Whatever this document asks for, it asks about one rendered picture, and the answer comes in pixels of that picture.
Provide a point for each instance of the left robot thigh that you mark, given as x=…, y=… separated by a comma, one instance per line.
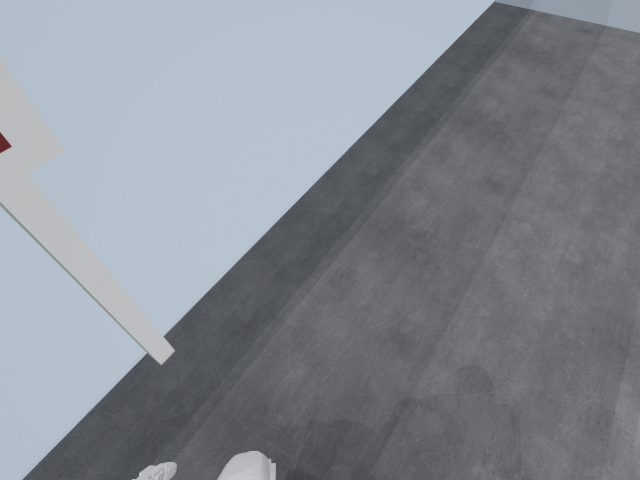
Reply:
x=249, y=466

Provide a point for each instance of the panel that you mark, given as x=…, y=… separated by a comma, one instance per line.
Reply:
x=33, y=144

